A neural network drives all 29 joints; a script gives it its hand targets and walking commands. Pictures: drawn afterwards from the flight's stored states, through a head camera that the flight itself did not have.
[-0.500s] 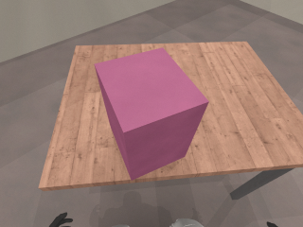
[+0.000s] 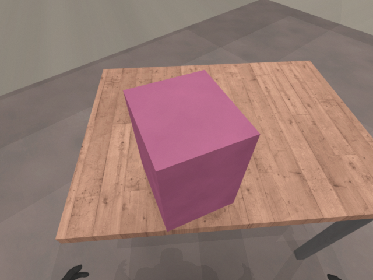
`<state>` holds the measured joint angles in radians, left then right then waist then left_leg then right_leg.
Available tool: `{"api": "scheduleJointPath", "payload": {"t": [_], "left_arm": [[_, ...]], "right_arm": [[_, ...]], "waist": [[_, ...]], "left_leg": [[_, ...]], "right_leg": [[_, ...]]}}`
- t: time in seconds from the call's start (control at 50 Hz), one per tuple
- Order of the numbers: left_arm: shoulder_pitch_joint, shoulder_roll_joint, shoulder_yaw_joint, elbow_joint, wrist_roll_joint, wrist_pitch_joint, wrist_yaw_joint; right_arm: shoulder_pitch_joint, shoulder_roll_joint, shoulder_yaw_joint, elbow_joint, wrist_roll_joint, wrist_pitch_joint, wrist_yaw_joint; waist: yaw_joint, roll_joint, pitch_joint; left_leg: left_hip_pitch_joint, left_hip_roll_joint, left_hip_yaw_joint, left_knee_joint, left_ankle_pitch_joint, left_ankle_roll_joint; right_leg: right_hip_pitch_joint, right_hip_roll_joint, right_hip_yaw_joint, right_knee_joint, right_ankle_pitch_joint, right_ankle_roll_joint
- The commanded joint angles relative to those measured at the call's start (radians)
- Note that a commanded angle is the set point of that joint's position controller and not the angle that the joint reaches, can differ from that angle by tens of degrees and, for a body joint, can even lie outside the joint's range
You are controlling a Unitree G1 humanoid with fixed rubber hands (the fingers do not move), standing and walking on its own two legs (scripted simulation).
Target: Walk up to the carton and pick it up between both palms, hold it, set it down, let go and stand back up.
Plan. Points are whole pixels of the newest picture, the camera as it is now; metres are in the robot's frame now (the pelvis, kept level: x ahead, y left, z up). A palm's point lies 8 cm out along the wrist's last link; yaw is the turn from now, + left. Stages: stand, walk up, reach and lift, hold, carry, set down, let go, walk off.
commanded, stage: walk up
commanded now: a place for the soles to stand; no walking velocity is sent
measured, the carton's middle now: (185, 153) +0.37 +0.02 +0.06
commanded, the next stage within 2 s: none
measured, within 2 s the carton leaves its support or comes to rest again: neither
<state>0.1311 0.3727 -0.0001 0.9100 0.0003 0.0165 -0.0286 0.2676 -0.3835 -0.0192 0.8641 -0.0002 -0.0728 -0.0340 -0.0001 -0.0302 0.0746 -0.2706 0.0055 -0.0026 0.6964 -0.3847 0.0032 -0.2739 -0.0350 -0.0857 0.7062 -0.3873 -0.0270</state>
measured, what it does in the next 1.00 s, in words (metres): stands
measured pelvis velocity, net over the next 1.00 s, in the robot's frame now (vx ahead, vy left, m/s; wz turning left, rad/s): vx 0.00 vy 0.00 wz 0.00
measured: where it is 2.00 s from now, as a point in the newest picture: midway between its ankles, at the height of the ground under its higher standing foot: outside the picture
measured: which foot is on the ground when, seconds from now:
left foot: down 0.00-1.00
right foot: down 0.00-1.00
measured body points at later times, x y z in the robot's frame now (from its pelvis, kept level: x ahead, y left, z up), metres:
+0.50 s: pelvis +0.00 +0.00 +0.00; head +0.02 +0.02 +0.45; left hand +0.11 +0.30 -0.13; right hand +0.09 -0.31 -0.10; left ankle +0.00 +0.13 -0.72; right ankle +0.00 -0.11 -0.72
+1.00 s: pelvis +0.00 +0.00 +0.00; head +0.01 +0.02 +0.45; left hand +0.10 +0.30 -0.13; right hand +0.09 -0.31 -0.10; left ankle +0.00 +0.13 -0.72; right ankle +0.00 -0.11 -0.72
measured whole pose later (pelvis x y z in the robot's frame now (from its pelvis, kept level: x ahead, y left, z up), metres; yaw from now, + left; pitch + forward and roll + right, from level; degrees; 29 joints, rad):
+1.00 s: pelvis +0.00 +0.00 +0.00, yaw +0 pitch -3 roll +0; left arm 0.13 0.37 0.00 0.94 0.00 0.02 -0.03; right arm 0.24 -0.38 -0.01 0.86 0.00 -0.06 -0.03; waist 0.00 -0.05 0.08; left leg -0.27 0.00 0.00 0.70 -0.38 0.01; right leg -0.27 -0.04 -0.09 0.70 -0.39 -0.02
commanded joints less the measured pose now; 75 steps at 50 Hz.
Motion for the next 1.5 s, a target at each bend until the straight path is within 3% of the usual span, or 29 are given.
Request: {"api": "scheduleJointPath", "payload": {"t": [0.0, 0.02, 0.04, 0.08, 0.14, 0.2, 0.28, 0.34, 0.42, 0.5, 0.52, 0.56, 0.62, 0.66, 0.7, 0.74, 0.82, 0.88, 0.92, 1.0, 1.1, 1.14, 1.16, 1.28, 1.32, 1.34, 1.4, 1.42, 1.48], "left_arm": [[-0.063, 0.238, 0.090, -0.040, 0.013, -0.045, 0.003], [-0.059, 0.259, 0.094, -0.039, 0.019, -0.045, 0.002], [-0.054, 0.271, 0.097, -0.039, 0.020, -0.045, 0.006], [-0.086, 0.250, 0.092, -0.033, 0.022, -0.039, 0.013], [-0.113, 0.239, 0.096, -0.039, 0.014, -0.036, 0.012], [-0.134, 0.236, 0.090, -0.043, 0.018, -0.031, 0.012], [-0.098, 0.211, 0.086, -0.042, 0.015, -0.023, 0.007], [-0.081, 0.208, 0.078, -0.031, 0.012, -0.023, 0.003], [-0.084, 0.243, 0.087, -0.028, 0.020, -0.028, 0.004], [-0.096, 0.234, 0.088, -0.029, 0.014, -0.026, 0.010], [-0.105, 0.221, 0.087, -0.028, 0.019, -0.023, 0.010], [-0.116, 0.227, 0.088, -0.047, 0.018, -0.022, 0.008], [-0.117, 0.208, 0.085, -0.035, 0.026, -0.017, 0.009], [-0.110, 0.219, 0.089, -0.029, 0.016, -0.022, 0.005], [-0.097, 0.217, 0.089, -0.022, 0.018, -0.027, 0.006], [-0.111, 0.251, 0.095, -0.027, 0.021, -0.028, 0.010], [-0.120, 0.222, 0.086, -0.037, 0.018, -0.018, 0.012], [-0.125, 0.242, 0.097, -0.050, 0.022, -0.021, 0.006], [-0.098, 0.217, 0.090, -0.033, 0.015, -0.018, 0.004], [-0.098, 0.218, 0.090, -0.041, 0.026, -0.018, 0.003], [-0.093, 0.220, 0.086, -0.027, 0.013, -0.023, 0.007], [-0.102, 0.226, 0.093, -0.024, 0.017, -0.016, 0.008], [-0.092, 0.230, 0.090, -0.034, 0.016, -0.015, 0.005], [-0.073, 0.229, 0.097, -0.027, 0.023, -0.028, 0.012], [-0.098, 0.238, 0.095, -0.028, 0.029, -0.027, 0.011], [-0.105, 0.243, 0.101, -0.038, 0.023, -0.022, 0.012], [-0.150, 0.217, 0.084, -0.045, 0.025, -0.012, 0.010], [-0.141, 0.217, 0.090, -0.049, 0.020, -0.011, 0.006], [-0.091, 0.252, 0.101, -0.032, 0.029, -0.013, 0.006]], "right_arm": [[-0.061, -0.235, -0.053, -0.043, -0.006, -0.017, -0.008], [-0.036, -0.216, -0.046, -0.038, -0.004, -0.018, -0.006], [-0.045, -0.213, -0.051, -0.034, 0.002, -0.013, -0.006], [-0.046, -0.206, -0.051, -0.019, -0.001, -0.006, -0.005], [-0.040, -0.233, -0.050, -0.018, 0.000, -0.009, 0.000], [-0.032, -0.231, -0.051, -0.011, -0.008, -0.010, -0.002], [-0.057, -0.236, -0.047, -0.021, -0.008, -0.019, -0.003], [-0.064, -0.257, -0.048, -0.026, -0.007, -0.022, -0.009], [-0.064, -0.228, -0.044, -0.020, -0.007, -0.013, -0.009], [-0.049, -0.224, -0.043, -0.011, -0.006, -0.007, -0.007], [-0.042, -0.217, -0.040, -0.009, -0.005, -0.010, -0.005], [-0.021, -0.241, -0.042, -0.004, -0.007, -0.013, -0.006], [-0.043, -0.265, -0.057, -0.005, -0.017, -0.014, -0.008], [-0.061, -0.258, -0.050, -0.026, -0.011, -0.014, -0.008], [-0.063, -0.236, -0.043, -0.015, -0.012, -0.012, -0.006], [-0.061, -0.227, -0.042, -0.019, -0.005, -0.007, -0.004], [-0.051, -0.238, -0.054, -0.012, -0.010, -0.008, -0.005], [-0.025, -0.237, -0.048, -0.007, -0.008, -0.011, -0.001], [-0.056, -0.250, -0.051, -0.009, -0.016, -0.013, -0.007], [-0.063, -0.250, -0.047, -0.011, -0.019, -0.017, -0.006], [-0.050, -0.225, -0.038, -0.015, -0.012, -0.014, -0.007], [-0.064, -0.239, -0.040, -0.014, -0.018, -0.013, -0.010], [-0.049, -0.242, -0.042, -0.030, -0.007, -0.016, -0.008], [-0.057, -0.236, -0.053, -0.030, -0.009, -0.012, -0.011], [-0.058, -0.214, -0.048, -0.028, -0.002, -0.010, -0.005], [-0.043, -0.207, -0.045, -0.023, -0.011, -0.009, -0.004], [-0.031, -0.244, -0.054, 0.000, -0.012, -0.008, -0.005], [-0.055, -0.246, -0.053, -0.023, -0.015, -0.010, -0.007], [-0.065, -0.247, -0.048, -0.018, -0.015, -0.009, -0.005]], "waist": [[0.035, 0.044, -0.122], [0.029, -0.004, -0.123], [0.032, 0.022, -0.130], [0.020, 0.045, -0.085], [0.028, -0.037, -0.055], [0.003, 0.007, -0.077], [0.031, 0.092, -0.075], [0.030, 0.107, -0.071], [0.034, 0.040, -0.091], [0.024, -0.054, -0.068], [0.022, -0.022, -0.061], [0.015, -0.040, -0.097], [0.019, 0.094, -0.097], [0.037, -0.002, -0.025], [0.029, 0.019, -0.077], [0.019, -0.054, -0.065], [0.009, 0.011, -0.056], [0.015, -0.032, -0.101], [0.033, 0.066, -0.086], [0.032, 0.071, -0.068], [0.022, 0.048, -0.103], [0.030, 0.058, -0.055], [0.028, 0.002, -0.079], [0.031, 0.010, -0.105], [0.025, -0.081, -0.070], [0.011, -0.032, -0.078], [-0.006, 0.014, -0.057], [0.015, 0.020, -0.029], [0.020, 0.040, -0.059]], "left_leg": [[-0.047, 0.094, -0.146, -0.135, 0.389, 0.070], [-0.047, 0.069, -0.103, -0.101, 0.375, 0.048], [-0.035, 0.035, -0.077, -0.049, 0.328, 0.048], [-0.032, 0.047, -0.081, -0.076, 0.358, 0.051], [-0.053, 0.066, -0.138, -0.089, 0.393, 0.078], [-0.034, 0.056, -0.097, -0.103, 0.314, 0.071], [-0.042, 0.142, -0.288, -0.212, 0.317, 0.119], [-0.028, 0.172, -0.323, -0.227, 0.334, 0.142], [-0.067, 0.080, -0.169, -0.147, 0.383, 0.064], [-0.064, 0.046, -0.135, -0.103, 0.307, 0.067], [-0.038, 0.050, -0.114, -0.123, 0.301, 0.064], [-0.026, 0.066, -0.165, -0.120, 0.381, 0.079], [-0.044, 0.139, -0.270, -0.206, 0.323, 0.124], [-0.102, 0.116, -0.270, -0.187, 0.321, 0.116], [-0.081, 0.079, -0.185, -0.154, 0.329, 0.084], [-0.078, 0.034, -0.118, -0.076, 0.338, 0.060], [-0.027, 0.072, -0.171, -0.143, 0.292, 0.085], [-0.043, 0.090, -0.207, -0.156, 0.323, 0.097], [-0.068, 0.107, -0.223, -0.186, 0.297, 0.100], [-0.086, 0.113, -0.256, -0.220, 0.283, 0.102], [-0.053, 0.078, -0.165, -0.158, 0.369, 0.070], [-0.070, 0.092, -0.217, -0.174, 0.333, 0.088], [-0.046, 0.125, -0.248, -0.189, 0.334, 0.099], [-0.071, 0.067, -0.164, -0.104, 0.386, 0.078], [-0.082, 0.030, -0.119, -0.061, 0.310, 0.066], [-0.049, 0.023, -0.070, -0.052, 0.299, 0.053], [-0.024, 0.072, -0.189, -0.159, 0.290, 0.092], [-0.053, 0.097, -0.216, -0.173, 0.287, 0.099], [-0.074, 0.105, -0.230, -0.187, 0.248, 0.107]], "right_leg": [[0.155, -0.129, 0.149, -0.219, 0.191, -0.063], [0.154, -0.151, 0.172, -0.229, 0.228, -0.071], [0.130, -0.195, 0.187, -0.222, 0.208, -0.116], [0.095, -0.162, 0.153, -0.209, 0.211, -0.090], [0.067, -0.126, 0.107, -0.180, 0.195, -0.062], [0.087, -0.152, 0.144, -0.246, 0.110, -0.071], [0.056, -0.073, 0.101, -0.115, 0.123, -0.029], [0.062, -0.060, 0.118, -0.107, 0.131, -0.029], [0.149, -0.113, 0.136, -0.193, 0.208, -0.056], [0.092, -0.160, 0.150, -0.221, 0.139, -0.078], [0.088, -0.152, 0.143, -0.222, 0.147, -0.074], [0.077, -0.124, 0.107, -0.176, 0.183, -0.058], [0.081, -0.076, 0.113, -0.126, 0.112, -0.033], [0.086, -0.074, 0.107, -0.158, 0.118, -0.039], [0.134, -0.108, 0.138, -0.204, 0.148, -0.050], [0.113, -0.157, 0.158, -0.230, 0.175, -0.093], [0.029, -0.135, 0.120, -0.187, 0.117, -0.059], [0.112, -0.108, 0.109, -0.171, 0.099, -0.048], [0.099, -0.094, 0.115, -0.157, 0.096, -0.038], [0.105, -0.083, 0.116, -0.141, 0.116, -0.038], [0.134, -0.110, 0.120, -0.162, 0.207, -0.053], [0.073, -0.092, 0.114, -0.145, 0.143, -0.047], [0.083, -0.089, 0.126, -0.141, 0.169, -0.044], [0.143, -0.121, 0.137, -0.172, 0.233, -0.073], [0.105, -0.161, 0.146, -0.208, 0.216, -0.095], [0.081, -0.179, 0.153, -0.224, 0.146, -0.111], [0.019, -0.119, 0.118, -0.168, 0.084, -0.051], [0.015, -0.091, 0.085, -0.149, 0.062, -0.041], [0.084, -0.090, 0.121, -0.181, 0.026, -0.042]]}}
